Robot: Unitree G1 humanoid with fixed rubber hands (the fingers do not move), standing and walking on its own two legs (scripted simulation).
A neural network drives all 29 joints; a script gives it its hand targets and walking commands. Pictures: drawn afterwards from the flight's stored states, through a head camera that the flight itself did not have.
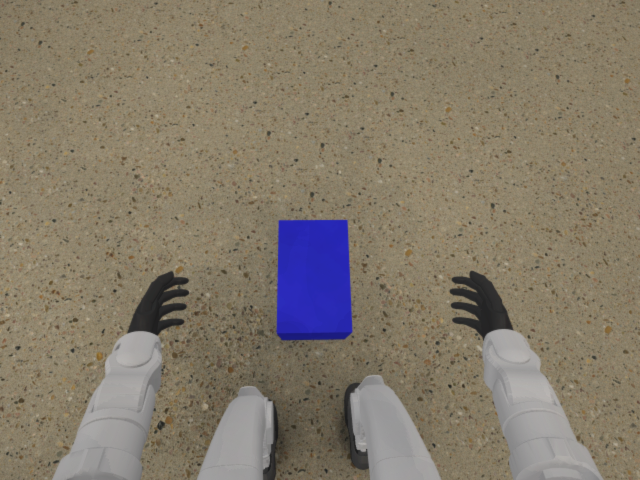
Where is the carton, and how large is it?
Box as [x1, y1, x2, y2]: [277, 220, 351, 339]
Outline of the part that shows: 279,220 277,284 278,335 282,339 332,339 346,337 351,332 347,220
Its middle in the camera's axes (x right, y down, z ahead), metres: -0.02 +0.12 +1.04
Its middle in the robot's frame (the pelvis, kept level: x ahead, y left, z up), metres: +0.46 -0.01 -0.60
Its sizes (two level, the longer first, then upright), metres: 0.283 0.177 0.207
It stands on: the floor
